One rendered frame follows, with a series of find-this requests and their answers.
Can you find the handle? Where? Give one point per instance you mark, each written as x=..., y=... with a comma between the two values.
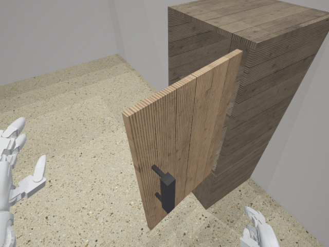
x=167, y=185

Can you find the cupboard door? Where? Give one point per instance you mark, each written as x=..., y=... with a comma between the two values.
x=178, y=129

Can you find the robot right hand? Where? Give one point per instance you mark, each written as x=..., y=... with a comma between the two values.
x=263, y=235

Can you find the left robot forearm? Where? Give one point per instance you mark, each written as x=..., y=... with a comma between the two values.
x=7, y=235

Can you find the robot left hand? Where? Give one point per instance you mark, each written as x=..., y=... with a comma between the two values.
x=10, y=146

